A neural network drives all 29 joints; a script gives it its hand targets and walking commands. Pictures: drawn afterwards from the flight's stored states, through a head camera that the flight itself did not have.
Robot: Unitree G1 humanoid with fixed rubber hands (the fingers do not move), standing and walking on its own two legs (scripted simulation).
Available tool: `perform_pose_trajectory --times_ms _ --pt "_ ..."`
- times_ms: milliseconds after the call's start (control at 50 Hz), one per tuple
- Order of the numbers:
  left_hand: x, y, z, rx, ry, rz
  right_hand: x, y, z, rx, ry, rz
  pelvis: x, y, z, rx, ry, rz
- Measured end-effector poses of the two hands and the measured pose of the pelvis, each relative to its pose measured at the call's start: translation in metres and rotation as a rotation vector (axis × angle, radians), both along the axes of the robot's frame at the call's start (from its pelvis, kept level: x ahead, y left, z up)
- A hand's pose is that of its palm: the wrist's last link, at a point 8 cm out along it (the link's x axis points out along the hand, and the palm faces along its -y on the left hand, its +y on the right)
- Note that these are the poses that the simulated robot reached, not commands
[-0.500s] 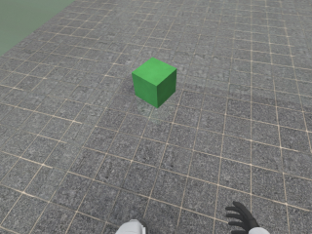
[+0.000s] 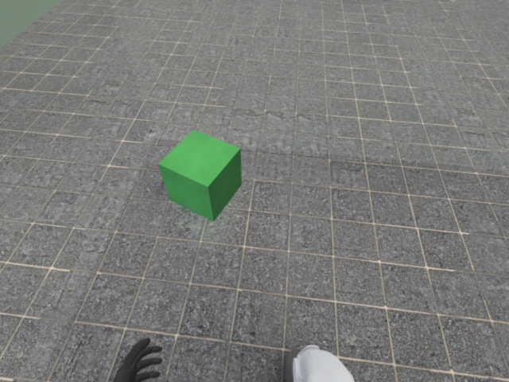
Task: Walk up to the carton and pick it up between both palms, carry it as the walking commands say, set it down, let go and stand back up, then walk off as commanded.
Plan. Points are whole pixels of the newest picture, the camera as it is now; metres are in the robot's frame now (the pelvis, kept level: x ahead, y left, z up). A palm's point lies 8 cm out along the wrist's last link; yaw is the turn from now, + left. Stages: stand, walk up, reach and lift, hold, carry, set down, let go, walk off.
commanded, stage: walk up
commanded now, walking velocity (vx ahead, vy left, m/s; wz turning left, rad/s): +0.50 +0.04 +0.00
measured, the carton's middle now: (203, 175) +1.08 +0.13 -0.65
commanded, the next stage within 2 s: none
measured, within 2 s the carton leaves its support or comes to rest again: neither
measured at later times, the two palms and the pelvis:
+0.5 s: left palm out of the picture +0.11 +0.23 -0.11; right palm (343, 245) +0.38 -0.21 -0.13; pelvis +0.23 +0.00 +0.01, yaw +1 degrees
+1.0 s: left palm (125, 188) +0.59 +0.28 -0.13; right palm (332, 241) +0.38 -0.19 -0.11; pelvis +0.46 +0.05 +0.01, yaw +1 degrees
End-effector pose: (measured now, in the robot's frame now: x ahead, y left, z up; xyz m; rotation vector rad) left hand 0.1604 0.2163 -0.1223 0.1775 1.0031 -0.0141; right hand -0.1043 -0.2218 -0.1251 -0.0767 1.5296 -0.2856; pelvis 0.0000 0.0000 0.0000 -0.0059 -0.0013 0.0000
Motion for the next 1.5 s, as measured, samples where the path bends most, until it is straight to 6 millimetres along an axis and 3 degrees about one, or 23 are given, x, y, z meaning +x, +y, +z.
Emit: perform_pose_trajectory --times_ms 60,100,200,280,360,440,520,600,620,660,740,820,900,960,1040,1120,1180,1320,1420,1500 --pt "0.046 -0.013 -0.004 0.045 -0.049 0.006 0.029 -0.016 -0.021 0.03 0.042 0.003 0.039 -0.018 -0.016 0.022 0.016 0.008" --pt "0.054 -0.012 -0.007 0.095 -0.04 0.024 0.062 -0.03 -0.034 0.041 0.038 0.028 0.059 -0.028 -0.022 0.026 0.023 0.009" --pt "0.003 0.008 0.005 0.173 0.164 0.159 0.187 -0.059 -0.033 0.038 -0.135 0.119 0.103 -0.035 -0.006 0.04 0.007 0.012" --pt "-0.037 0.01 0.016 0.181 0.295 0.246 0.276 -0.06 -0.023 0.055 -0.237 0.19 0.137 -0.035 0.006 0.053 -0.003 0.01" --pt "-0.061 0.004 0.021 0.161 0.407 0.308 0.352 -0.046 -0.014 0.078 -0.312 0.24 0.17 -0.027 0.011 0.059 -0.009 0.009" --pt "-0.061 0.003 0.021 0.13 0.484 0.355 0.424 -0.019 -0.007 0.103 -0.382 0.291 0.205 -0.012 0.011 0.05 -0.009 0.01" --pt "-0.04 0.016 0.013 0.103 0.531 0.385 0.499 0.016 -0.001 0.11 -0.451 0.349 0.244 0.01 0.006 0.03 0.002 0.012" --pt "0.002 0.046 -0.012 0.071 0.565 0.37 0.568 0.046 -0.001 0.059 -0.528 0.386 0.292 0.039 -0.012 0.001 0.022 0.004" --pt "0.018 0.055 -0.02 0.065 0.564 0.351 0.577 0.049 -0.003 0.033 -0.538 0.382 0.301 0.046 -0.017 0.0 0.024 0.003" --pt "0.065 0.072 -0.028 0.063 0.512 0.31 0.578 0.05 -0.002 -0.003 -0.511 0.352 0.317 0.055 -0.016 0.003 0.024 0.001" --pt "0.18 0.098 -0.026 0.068 0.34 0.214 0.541 0.04 0.007 -0.052 -0.372 0.257 0.352 0.064 -0.002 -0.009 0.017 -0.004" --pt "0.28 0.105 -0.017 0.056 0.21 0.141 0.5 0.033 0.018 -0.08 -0.235 0.16 0.386 0.067 0.008 -0.023 0.005 0.008" --pt "0.354 0.094 -0.01 0.031 0.142 0.095 0.478 0.034 0.023 -0.081 -0.128 0.089 0.418 0.063 0.011 -0.03 -0.008 0.013" --pt "0.401 0.075 -0.008 0.007 0.109 0.065 0.477 0.034 0.021 -0.067 -0.074 0.055 0.442 0.055 0.011 -0.03 -0.013 0.015" --pt "0.461 0.044 -0.004 -0.001 0.057 0.028 0.492 0.032 0.008 -0.025 -0.022 0.025 0.477 0.04 0.005 -0.01 -0.01 0.005" --pt "0.508 0.021 -0.009 0.046 0.001 0.031 0.519 0.02 -0.022 0.027 0.029 0.007 0.519 0.018 -0.014 0.031 0.002 0.01" --pt "0.502 0.021 -0.008 0.1 0.047 0.066 0.561 0.007 -0.035 0.049 0.008 0.036 0.536 0.009 -0.015 0.032 0.007 0.017" --pt "0.423 0.05 0.015 0.2 0.26 0.235 0.674 -0.011 -0.032 0.074 -0.126 0.151 0.568 0.004 0.003 0.064 0.003 0.023" --pt "0.386 0.052 0.021 0.192 0.363 0.288 0.734 -0.001 -0.025 0.086 -0.197 0.207 0.586 0.013 0.01 0.069 0.004 0.019" --pt "0.378 0.055 0.018 0.156 0.414 0.312 0.774 0.017 -0.018 0.09 -0.247 0.237 0.601 0.027 0.012 0.063 0.009 0.02"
